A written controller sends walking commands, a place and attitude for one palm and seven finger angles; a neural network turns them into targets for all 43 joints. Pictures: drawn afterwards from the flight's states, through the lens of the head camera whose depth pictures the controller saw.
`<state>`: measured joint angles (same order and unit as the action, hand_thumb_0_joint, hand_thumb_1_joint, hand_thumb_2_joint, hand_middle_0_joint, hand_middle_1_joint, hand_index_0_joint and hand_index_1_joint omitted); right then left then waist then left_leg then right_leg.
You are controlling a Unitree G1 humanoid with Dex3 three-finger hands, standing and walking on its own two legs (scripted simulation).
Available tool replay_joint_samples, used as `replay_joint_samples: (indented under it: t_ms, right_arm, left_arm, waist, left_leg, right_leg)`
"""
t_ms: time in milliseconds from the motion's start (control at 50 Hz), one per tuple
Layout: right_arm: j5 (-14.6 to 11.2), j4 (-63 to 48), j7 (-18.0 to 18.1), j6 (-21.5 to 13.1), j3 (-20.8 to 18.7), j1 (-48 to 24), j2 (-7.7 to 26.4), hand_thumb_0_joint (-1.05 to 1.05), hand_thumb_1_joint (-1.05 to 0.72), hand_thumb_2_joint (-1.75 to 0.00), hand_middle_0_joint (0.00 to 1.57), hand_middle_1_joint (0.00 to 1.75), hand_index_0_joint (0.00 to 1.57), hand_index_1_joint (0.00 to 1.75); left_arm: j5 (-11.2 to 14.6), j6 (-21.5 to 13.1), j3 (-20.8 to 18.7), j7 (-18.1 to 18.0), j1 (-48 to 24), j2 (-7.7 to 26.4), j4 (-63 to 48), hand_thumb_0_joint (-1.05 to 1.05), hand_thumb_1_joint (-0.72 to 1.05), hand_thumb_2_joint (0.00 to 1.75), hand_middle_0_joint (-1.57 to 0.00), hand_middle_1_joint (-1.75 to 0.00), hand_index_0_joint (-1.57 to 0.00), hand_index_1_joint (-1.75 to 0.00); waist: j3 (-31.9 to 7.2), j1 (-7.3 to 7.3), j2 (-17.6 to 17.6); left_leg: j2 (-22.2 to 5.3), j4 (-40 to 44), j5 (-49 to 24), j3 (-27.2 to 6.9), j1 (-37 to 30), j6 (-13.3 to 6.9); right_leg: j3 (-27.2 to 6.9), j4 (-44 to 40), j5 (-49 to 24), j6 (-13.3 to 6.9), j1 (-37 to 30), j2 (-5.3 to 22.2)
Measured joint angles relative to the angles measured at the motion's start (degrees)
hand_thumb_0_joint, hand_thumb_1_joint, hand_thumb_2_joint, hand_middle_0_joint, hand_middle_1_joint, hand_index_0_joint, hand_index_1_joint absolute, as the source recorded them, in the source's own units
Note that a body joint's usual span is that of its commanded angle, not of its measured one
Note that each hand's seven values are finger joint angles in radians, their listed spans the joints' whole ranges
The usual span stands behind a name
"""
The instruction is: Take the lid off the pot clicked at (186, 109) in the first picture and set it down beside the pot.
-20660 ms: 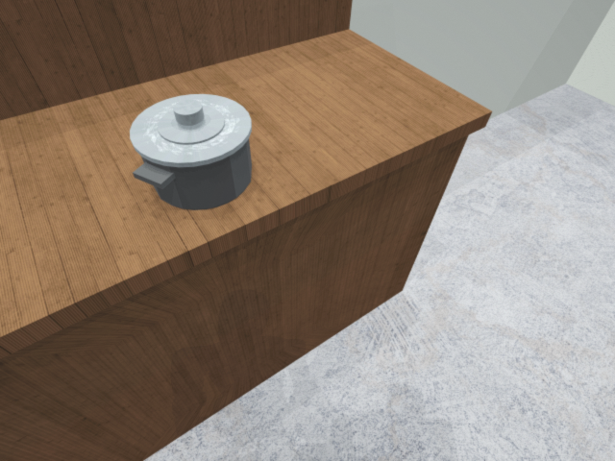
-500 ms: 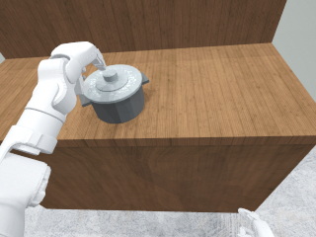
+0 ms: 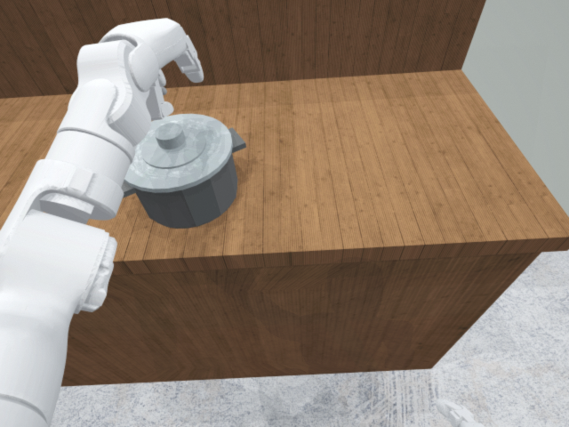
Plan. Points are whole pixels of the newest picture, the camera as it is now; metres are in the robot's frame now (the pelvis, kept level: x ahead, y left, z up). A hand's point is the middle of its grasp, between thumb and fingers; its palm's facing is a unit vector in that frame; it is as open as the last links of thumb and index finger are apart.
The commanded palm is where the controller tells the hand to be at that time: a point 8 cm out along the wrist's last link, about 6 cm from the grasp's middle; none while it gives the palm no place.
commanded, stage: move the open hand above the knob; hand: left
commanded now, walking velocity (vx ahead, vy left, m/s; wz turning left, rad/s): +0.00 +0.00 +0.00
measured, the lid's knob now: (170, 136) +0.51 +0.16 +0.16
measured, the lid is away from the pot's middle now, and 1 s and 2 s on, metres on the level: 0.00 0.00 0.00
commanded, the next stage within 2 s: lower the open fingers around the knob in 1.70 s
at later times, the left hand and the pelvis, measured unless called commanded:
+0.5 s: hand (145, 125) +0.45 +0.16 +0.21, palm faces -0.24 +0.00 -0.97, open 10.0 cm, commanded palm +0.45 +0.16 +0.29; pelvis +0.00 +0.01 +0.00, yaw +1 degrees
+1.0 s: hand (143, 96) +0.48 +0.16 +0.24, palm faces -0.19 -0.06 -0.98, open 10.0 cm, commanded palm +0.44 +0.16 +0.29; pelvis +0.00 +0.01 +0.00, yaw -1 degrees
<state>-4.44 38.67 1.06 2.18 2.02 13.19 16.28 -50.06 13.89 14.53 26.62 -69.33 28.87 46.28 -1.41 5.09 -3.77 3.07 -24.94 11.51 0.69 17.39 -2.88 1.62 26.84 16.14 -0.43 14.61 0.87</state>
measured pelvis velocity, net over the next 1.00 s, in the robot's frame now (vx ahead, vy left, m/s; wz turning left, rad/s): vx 0.00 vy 0.01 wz -0.02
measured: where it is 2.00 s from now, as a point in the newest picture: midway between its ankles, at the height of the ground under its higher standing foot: outside the picture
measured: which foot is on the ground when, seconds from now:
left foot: down 0.00-1.00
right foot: down 0.00-1.00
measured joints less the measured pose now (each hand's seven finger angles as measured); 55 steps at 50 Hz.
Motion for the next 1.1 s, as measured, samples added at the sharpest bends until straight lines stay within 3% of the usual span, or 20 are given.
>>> replay_joint_samples:
  t_ms: [60,120,220,280,340,440,520,600,700,820,900,1000,1040,1100]
  right_arm:
    - [-0.12,-0.68,-1.17,0.48,-0.13,1.02,0.22,0.01,-0.90,-0.90,0.20,0.30,0.20,0.30]
    - [0.10,-1.71,-2.37,2.07,-0.76,2.21,0.98,0.01,-0.90,-0.90,0.20,0.30,0.20,0.30]
    - [0.51,-1.48,-1.55,1.98,-1.31,1.82,0.82,0.01,-0.90,-0.90,0.20,0.30,0.20,0.30]
    - [0.36,-1.11,-0.81,1.11,-0.83,0.70,0.12,0.01,-0.90,-0.90,0.20,0.30,0.20,0.30]
    - [-0.06,-1.46,-1.25,1.09,-0.48,-0.07,-0.14,0.01,-0.90,-0.90,0.20,0.30,0.20,0.30]
    - [-0.21,-3.02,-2.40,2.86,-0.98,-0.24,0.55,0.01,-0.90,-0.90,0.20,0.30,0.20,0.30]
    - [-0.29,-2.03,-1.21,2.27,-0.82,-1.24,0.23,0.01,-0.90,-0.90,0.20,0.30,0.20,0.30]
    - [-0.17,-1.20,-0.23,0.72,0.02,-1.95,-0.61,0.01,-0.90,-0.90,0.20,0.30,0.20,0.30]
    - [-0.06,-1.11,-1.33,1.61,-0.04,-0.78,-0.58,0.00,-0.90,-0.90,0.20,0.30,0.20,0.30]
    - [0.45,-1.06,-1.39,2.67,-0.80,1.72,0.12,0.01,-0.90,-0.90,0.20,0.30,0.20,0.30]
    - [0.44,-0.20,-0.68,1.54,-0.77,2.63,-0.15,0.01,-0.90,-0.90,0.20,0.30,0.20,0.30]
    - [0.02,-0.52,-1.21,1.87,-0.35,2.61,0.03,0.01,-0.90,-0.90,0.20,0.30,0.20,0.30]
    - [0.09,-1.28,-1.73,2.25,-0.88,2.88,0.32,0.01,-0.90,-0.90,0.20,0.30,0.20,0.30]
    - [0.39,-1.80,-1.82,2.46,-1.48,2.86,0.68,0.01,-0.90,-0.90,0.20,0.30,0.20,0.30]
  left_arm:
    - [-1.84,2.40,0.03,-1.32,-2.99,0.64,6.28,0.00,-0.37,1.68,-0.88,-0.08,-0.89,-0.08]
    - [-2.67,3.25,0.65,0.27,1.80,0.77,1.71,0.00,-0.37,1.68,-0.88,-0.08,-0.88,-0.08]
    - [-0.13,0.38,0.05,3.32,8.36,0.17,-9.69,0.00,-0.37,1.68,-0.88,-0.08,-0.88,-0.08]
    - [0.04,-0.49,-1.15,2.17,5.27,0.68,-6.62,0.00,-0.37,1.68,-0.88,-0.08,-0.89,-0.08]
    - [-1.38,1.21,-1.27,0.46,1.33,1.33,-0.57,0.00,-0.37,1.68,-0.88,-0.08,-0.89,-0.08]
    - [-2.12,3.48,1.80,1.90,5.69,1.54,-4.51,0.00,-0.37,1.68,-0.88,-0.08,-0.88,-0.08]
    - [0.40,1.58,4.08,3.51,6.51,0.11,-8.26,0.00,-0.37,1.68,-0.88,-0.08,-0.89,-0.08]
    - [0.64,-0.23,2.48,1.79,2.03,-0.24,-3.53,0.00,-0.38,1.68,-0.88,-0.08,-0.89,-0.08]
    - [-2.10,2.33,2.35,-0.16,-2.79,-0.62,5.23,0.00,-0.38,1.68,-0.88,-0.08,-0.89,-0.08]
    - [-1.58,1.18,1.93,2.30,3.26,-0.19,-2.02,0.00,-0.37,1.68,-0.88,-0.08,-0.88,-0.08]
    - [-0.61,-0.80,0.31,1.73,2.58,-0.37,-2.31,0.00,-0.37,1.68,-0.88,-0.08,-0.89,-0.08]
    - [-2.03,1.19,-0.47,0.16,-0.23,0.66,4.04,0.00,-0.38,1.68,-0.88,-0.08,-0.89,-0.08]
    - [-2.73,2.28,0.62,0.76,1.90,0.96,0.88,0.00,-0.37,1.68,-0.88,-0.08,-0.88,-0.08]
    - [-1.83,1.66,1.01,1.90,6.35,0.62,-6.47,0.00,-0.37,1.68,-0.88,-0.08,-0.88,-0.08]
  waist:
    - [-1.16,0.31,0.06]
    - [-1.52,-0.27,-0.78]
    - [-0.26,-0.88,-1.14]
    - [-0.26,-0.69,-0.31]
    - [-0.74,-0.76,0.28]
    - [-0.97,-1.79,-0.59]
    - [0.12,-2.29,-0.41]
    - [-0.03,-1.58,0.53]
    - [-1.17,-0.93,0.55]
    - [-0.92,-0.79,-0.62]
    - [-1.02,-0.45,-0.32]
    - [-1.21,0.02,0.11]
    - [-0.98,-0.36,-0.28]
    - [-0.70,-1.06,-1.07]
  left_leg:
    - [-0.08,0.09,0.00,0.56,1.18,0.12]
    - [-0.04,0.07,0.14,0.81,1.44,-0.05]
    - [0.02,-0.04,0.53,0.34,-0.32,-0.43]
    - [-0.05,0.15,0.46,0.29,-0.79,-0.32]
    - [-0.04,0.06,0.20,0.42,0.08,-0.13]
    - [0.25,-0.35,-0.07,0.13,1.07,-0.35]
    - [0.51,-0.76,-0.08,-0.77,0.39,-0.59]
    - [0.51,-0.45,-0.38,-0.72,0.39,-0.52]
    - [0.56,-0.37,-0.70,-0.17,1.94,-0.47]
    - [0.60,-0.29,-0.45,0.23,1.29,-0.89]
    - [0.50,0.16,-0.32,0.40,0.08,-0.90]
    - [0.25,0.31,-0.43,1.10,0.45,-0.67]
    - [0.30,0.37,-0.61,1.13,0.67,-0.68]
    - [0.36,0.36,-0.70,0.77,0.36,-0.83]
  right_leg:
    - [-0.57,0.40,0.08,0.00,1.57,-0.04]
    - [-0.83,0.36,0.15,0.16,1.86,-0.01]
    - [-0.38,-0.58,0.13,0.36,-0.53,0.00]
    - [-0.33,-0.82,0.00,0.26,-1.01,-0.06]
    - [-0.46,-0.27,-0.05,0.17,0.11,-0.03]
    - [-0.12,0.12,-0.13,0.38,0.90,0.24]
    - [0.81,-0.20,-0.20,0.53,-0.43,0.45]
    - [0.75,-0.35,-0.48,0.45,-0.31,0.45]
    - [0.20,0.23,-0.60,0.53,1.71,0.56]
    - [-0.24,-0.08,-0.62,0.84,1.07,0.59]
    - [-0.44,-0.71,-0.69,0.83,-0.13,0.49]
    - [-1.16,-0.27,-0.78,0.70,0.77,0.28]
    - [-1.18,-0.15,-0.83,0.71,1.05,0.33]
    - [-0.82,-0.57,-0.98,0.79,0.41,0.37]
